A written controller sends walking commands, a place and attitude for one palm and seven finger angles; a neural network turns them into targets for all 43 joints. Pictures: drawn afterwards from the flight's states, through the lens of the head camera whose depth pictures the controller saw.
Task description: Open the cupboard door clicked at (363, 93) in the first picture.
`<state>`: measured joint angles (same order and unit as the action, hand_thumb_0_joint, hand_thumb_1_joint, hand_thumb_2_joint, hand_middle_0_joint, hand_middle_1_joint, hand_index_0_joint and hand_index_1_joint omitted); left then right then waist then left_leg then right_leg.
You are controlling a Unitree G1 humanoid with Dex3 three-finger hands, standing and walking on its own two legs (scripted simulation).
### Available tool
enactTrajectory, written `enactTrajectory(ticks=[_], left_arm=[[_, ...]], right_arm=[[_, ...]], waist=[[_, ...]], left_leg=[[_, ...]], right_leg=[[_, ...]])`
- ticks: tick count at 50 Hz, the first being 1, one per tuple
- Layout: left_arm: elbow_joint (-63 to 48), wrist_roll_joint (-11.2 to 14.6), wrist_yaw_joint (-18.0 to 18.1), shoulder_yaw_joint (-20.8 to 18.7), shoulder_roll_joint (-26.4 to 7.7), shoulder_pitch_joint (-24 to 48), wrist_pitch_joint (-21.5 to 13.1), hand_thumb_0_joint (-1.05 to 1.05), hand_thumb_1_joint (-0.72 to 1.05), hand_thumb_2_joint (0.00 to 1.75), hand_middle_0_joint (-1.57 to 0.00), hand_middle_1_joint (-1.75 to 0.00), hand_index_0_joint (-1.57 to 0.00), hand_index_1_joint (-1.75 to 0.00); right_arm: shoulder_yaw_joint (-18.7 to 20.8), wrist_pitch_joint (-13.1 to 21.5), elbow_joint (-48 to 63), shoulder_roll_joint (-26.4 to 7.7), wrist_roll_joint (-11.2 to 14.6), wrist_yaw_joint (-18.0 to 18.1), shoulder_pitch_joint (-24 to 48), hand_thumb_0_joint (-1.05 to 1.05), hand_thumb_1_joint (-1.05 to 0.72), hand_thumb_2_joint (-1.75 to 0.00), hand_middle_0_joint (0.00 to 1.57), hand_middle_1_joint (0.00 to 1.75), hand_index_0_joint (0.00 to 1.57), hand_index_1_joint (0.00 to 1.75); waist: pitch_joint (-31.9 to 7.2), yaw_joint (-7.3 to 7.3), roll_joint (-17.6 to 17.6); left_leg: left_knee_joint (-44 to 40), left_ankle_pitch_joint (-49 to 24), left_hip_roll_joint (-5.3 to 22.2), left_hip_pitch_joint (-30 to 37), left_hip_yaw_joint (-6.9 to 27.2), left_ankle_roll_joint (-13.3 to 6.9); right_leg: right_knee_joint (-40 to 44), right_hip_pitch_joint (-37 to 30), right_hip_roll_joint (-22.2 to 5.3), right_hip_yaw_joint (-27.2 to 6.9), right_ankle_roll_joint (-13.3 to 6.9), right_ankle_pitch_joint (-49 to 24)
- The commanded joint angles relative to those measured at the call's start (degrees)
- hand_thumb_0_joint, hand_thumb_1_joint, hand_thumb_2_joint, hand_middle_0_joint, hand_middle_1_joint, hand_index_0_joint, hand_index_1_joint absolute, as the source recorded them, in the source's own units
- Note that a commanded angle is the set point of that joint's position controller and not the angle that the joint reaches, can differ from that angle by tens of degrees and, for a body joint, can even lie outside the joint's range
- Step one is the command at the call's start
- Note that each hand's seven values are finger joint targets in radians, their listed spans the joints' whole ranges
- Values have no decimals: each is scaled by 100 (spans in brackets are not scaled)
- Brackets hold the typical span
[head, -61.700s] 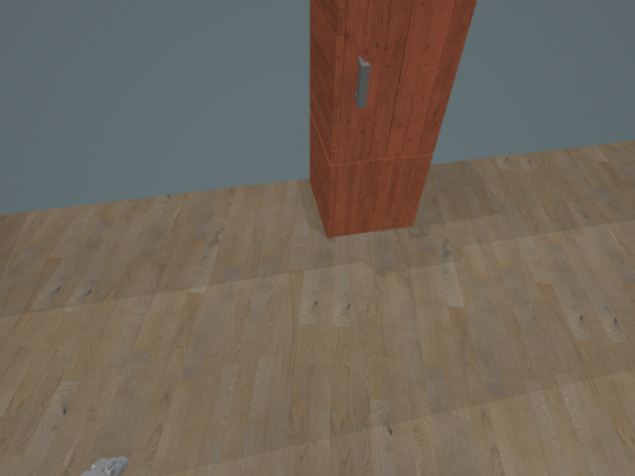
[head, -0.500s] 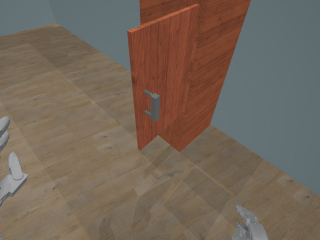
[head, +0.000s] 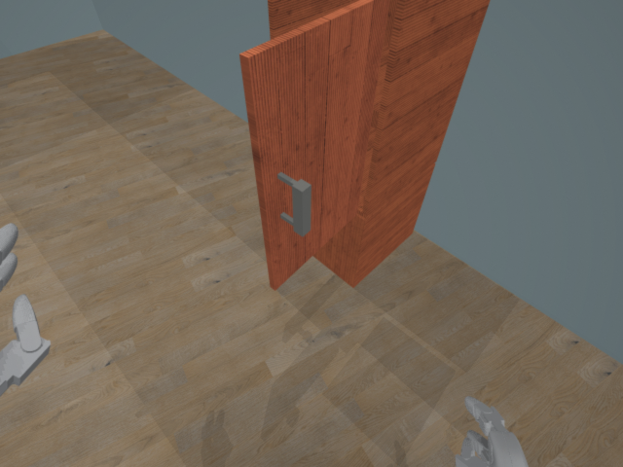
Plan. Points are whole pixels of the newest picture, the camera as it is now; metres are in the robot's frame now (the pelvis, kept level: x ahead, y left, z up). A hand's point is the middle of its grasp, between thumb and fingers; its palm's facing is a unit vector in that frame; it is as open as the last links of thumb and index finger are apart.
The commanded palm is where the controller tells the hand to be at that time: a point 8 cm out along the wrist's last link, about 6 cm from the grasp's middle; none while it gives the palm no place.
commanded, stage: stop stepping back and stand still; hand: left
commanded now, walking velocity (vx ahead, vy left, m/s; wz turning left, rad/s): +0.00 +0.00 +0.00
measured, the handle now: (293, 203) +0.59 +0.07 -0.05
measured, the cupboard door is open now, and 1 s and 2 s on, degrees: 94 94 94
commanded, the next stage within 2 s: let the arm hang, fingers relaxed in 0.10 s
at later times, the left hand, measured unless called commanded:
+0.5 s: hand out of the picture +0.07 +0.16 -0.17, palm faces -0.06 -0.98 -0.20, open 7.4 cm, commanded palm none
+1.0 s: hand out of the picture +0.03 +0.20 -0.16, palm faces +0.04 -0.95 -0.32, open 7.4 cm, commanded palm none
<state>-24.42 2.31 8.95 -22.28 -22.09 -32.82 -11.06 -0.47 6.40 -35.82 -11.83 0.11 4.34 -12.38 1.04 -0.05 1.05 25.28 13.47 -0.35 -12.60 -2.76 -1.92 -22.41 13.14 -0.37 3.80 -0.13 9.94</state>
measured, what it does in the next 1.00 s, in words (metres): stands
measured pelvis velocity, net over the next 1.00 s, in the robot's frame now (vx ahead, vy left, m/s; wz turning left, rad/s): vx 0.00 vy -0.03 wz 0.02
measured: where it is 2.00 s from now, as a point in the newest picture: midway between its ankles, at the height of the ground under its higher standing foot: outside the picture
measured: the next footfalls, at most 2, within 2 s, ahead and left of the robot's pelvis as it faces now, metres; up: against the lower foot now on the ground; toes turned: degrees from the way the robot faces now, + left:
none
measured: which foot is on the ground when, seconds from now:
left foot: down 0.00-1.00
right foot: down 0.00-1.00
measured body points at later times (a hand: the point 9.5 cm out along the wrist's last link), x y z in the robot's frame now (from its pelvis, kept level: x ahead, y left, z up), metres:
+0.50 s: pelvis -0.01 -0.02 -0.01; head +0.03 -0.02 +0.44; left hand +0.07 +0.21 -0.15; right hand +0.08 -0.29 -0.14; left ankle +0.00 +0.09 -0.74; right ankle +0.02 -0.12 -0.74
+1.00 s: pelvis +0.00 -0.03 +0.00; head +0.01 -0.05 +0.45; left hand +0.03 +0.25 -0.14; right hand +0.01 -0.27 -0.17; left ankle +0.00 +0.09 -0.74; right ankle +0.02 -0.12 -0.74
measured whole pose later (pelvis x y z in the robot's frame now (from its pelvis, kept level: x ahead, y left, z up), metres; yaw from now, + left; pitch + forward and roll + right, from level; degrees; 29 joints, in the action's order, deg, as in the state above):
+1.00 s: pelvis +0.00 -0.03 +0.00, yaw +1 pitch -1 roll +0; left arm 64.8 -0.5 1.1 -1.4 -14.3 -11.3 -0.1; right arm 0.1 -0.7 -64.1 -12.6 -1.1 0.9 -15.1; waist 1.9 0.3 2.8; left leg 23.3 12.4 0.7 -9.5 -1.0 0.2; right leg -22.4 10.5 0.7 5.6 -2.8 10.8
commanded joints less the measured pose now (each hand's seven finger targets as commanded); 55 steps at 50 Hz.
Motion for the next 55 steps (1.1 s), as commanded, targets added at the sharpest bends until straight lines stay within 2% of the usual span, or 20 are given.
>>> enactTrajectory(ticks=[1, 5, 9, 10, 11, 12, 13, 14, 15, 17, 19, 20, 21, 23, 24, 29, 35, 41, 46, 55], left_arm=[[-1276, 7, 105, -701, -1020, 327, -339, 0, 90, 90, -20, -30, -20, -30], [-1337, -6, 122, -779, -1120, 398, -326, 0, 90, 90, -20, -30, -20, -30], [-1167, 22, 119, -735, -1021, 252, -303, 0, 90, 90, -20, -30, -20, -30], [3204, -250, -602, 1917, 56, 827, 331, 0, 90, 90, -20, -30, -20, -30], [3399, -313, -799, 1619, -85, 971, 846, 0, 90, 90, -20, -30, -20, -30], [3302, -337, -846, 1570, -81, 923, 1014, 0, 90, 90, -20, -30, -20, -30], [3498, -379, -852, 1589, -29, 1097, 1027, 0, 90, 90, -20, -30, -20, -30], [3771, -405, -866, 1604, -78, 1265, 1015, 0, 90, 90, -20, -30, -20, -30], [4088, -439, -873, 1638, -156, 1340, 985, 0, 90, 90, -20, -30, -20, -30], [4751, -471, -891, 1677, -289, 1519, 982, 0, 90, 90, -20, -30, -20, -30], [5433, -468, -875, 1729, -407, 1821, 981, 0, 90, 90, -20, -30, -20, -30], [5712, -445, -851, 1781, -443, 1978, 995, 0, 90, 90, -20, -30, -20, -30], [5986, -416, -834, 1846, -377, 2092, 1014, 0, 90, 90, -20, -30, -20, -30], [6461, -380, -811, 1925, -279, 2216, 1044, 0, 90, 90, -20, -30, -20, -30], [6685, -366, -806, 1954, -225, 2150, 1047, 0, 90, 90, -20, -30, -20, -30], [7644, -325, -798, 1942, -52, 1969, 1028, 0, 90, 90, -20, -30, -20, -30], [8265, -301, -816, 1947, -110, 2084, 1008, 0, 90, 90, -20, -30, -20, -30], [8562, -290, -798, 1949, -104, 2151, 1017, 0, 90, 90, -20, -30, -20, -30], [8652, -286, -777, 1949, -53, 2140, 1007, 0, 90, 90, -20, -30, -20, -30], [8734, -278, -745, 1986, 96, 2090, 971, 0, 90, 90, -20, -30, -20, -30]], right_arm=[[263, 305, 872, -733, -22, 78, 467, 0, -90, -90, 20, 30, 20, 30], [265, 290, 877, -738, -40, 88, 483, 0, -90, -90, 20, 30, 20, 30], [261, 230, 913, -724, -22, 74, 469, 0, -90, -90, 20, 30, 20, 30], [453, 605, -460, -1280, 120, -450, 922, 0, -90, -90, 20, 30, 20, 30], [532, 180, -554, -1574, 15, -508, 396, 0, -90, -90, 20, 30, 20, 30], [515, 5, -406, -1512, 16, -488, 308, 0, -90, -90, 20, 30, 20, 30], [492, -71, -461, -1493, -37, -473, 347, 0, -90, -90, 20, 30, 20, 30], [435, -147, -463, -1504, -65, -461, 448, 0, -90, -90, 20, 30, 20, 30], [403, -197, -487, -1495, -102, -455, 506, 0, -90, -90, 20, 30, 20, 30], [356, -286, -593, -1494, -144, -445, 550, 0, -90, -90, 20, 30, 20, 30], [340, -387, -779, -1395, -135, -432, 406, 0, -90, -90, 20, 30, 20, 30], [314, -441, -860, -1363, -140, -427, 355, 0, -90, -90, 20, 30, 20, 30], [279, -484, -998, -1262, -156, -420, 311, 0, -90, -90, 20, 30, 20, 30], [213, -531, -1216, -1149, -167, -401, 315, 0, -90, -90, 20, 30, 20, 30], [191, -542, -1321, -1126, -172, -391, 372, 0, -90, -90, 20, 30, 20, 30], [179, -607, -1813, -969, -158, -325, 197, 0, -90, -90, 20, 30, 20, 30], [222, -658, -2263, -977, -137, -304, -292, 0, -90, -90, 20, 30, 20, 30], [205, -666, -2525, -899, -151, -296, -528, 0, -90, -90, 20, 30, 20, 30], [192, -638, -2634, -846, -153, -293, -538, 0, -90, -90, 20, 30, 20, 30], [133, -570, -2697, -763, -127, -250, -371, 0, -90, -90, 20, 30, 20, 30]], waist=[[-706, -7, 200], [-682, -22, 350], [-683, -20, 189], [4, 245, 74], [-333, 142, 209], [-347, 140, 292], [-419, 117, 298], [-422, 63, 167], [-530, 2, -197], [-692, -46, -877], [-901, 41, -1425], [-893, 84, -1335], [-867, 103, -1050], [-757, 98, -206], [-712, 35, 189], [-318, -38, 808], [136, 17, 58], [252, 55, -369], [228, 33, -345], [46, -23, -163]], left_leg=[[-550, -892, 356, -320, 440, 213], [-613, -847, 340, -318, 434, 225], [-574, -927, 308, -323, 422, 214], [352, -1872, 482, -301, 525, 213], [210, -2195, 656, -114, 618, 179], [176, -2243, 737, -90, 652, 94], [39, -2012, 865, -465, 861, -76], [-87, -1901, 915, -679, 1026, -195], [-90, -1902, 885, -634, 1063, -214], [43, -1353, 722, -634, 972, -186], [372, -955, 400, -263, 711, -77], [418, -826, 276, -101, 623, -24], [397, -727, 247, 18, 561, 4], [88, -836, 351, 107, 637, 20], [-73, -835, 438, 35, 709, 2], [-392, -161, 514, -257, 744, 22], [-435, 156, 499, -143, 677, 13], [-446, 62, 468, -28, 611, -7], [-548, -187, 511, 7, 606, -10], [-753, -923, 633, 176, 671, 26]], right_leg=[[119, -867, -160, -414, 29, -978], [164, -867, -125, -382, 36, -874], [229, -935, -139, -393, 32, -981], [-409, 405, -462, -130, -132, -980], [-380, 477, -593, -488, -222, -637], [-539, 506, -448, -353, -214, -320], [-874, 413, -316, -271, -224, 98], [-1089, 289, -243, -315, -234, 247], [-1059, 103, -223, -387, -257, 239], [-717, -189, -440, -549, -290, -132], [-374, -181, -812, -899, -439, -624], [-269, -89, -922, -980, -536, -650], [-204, -27, -972, -1004, -571, -599], [-225, -55, -804, -889, -484, -334], [-230, -165, -698, -829, -411, -224], [222, -425, -643, -803, -397, 344], [739, -127, -695, -868, -440, 1127], [917, -22, -736, -879, -425, 1364], [825, -157, -698, -813, -387, 997], [481, -563, -641, -594, -322, -424]])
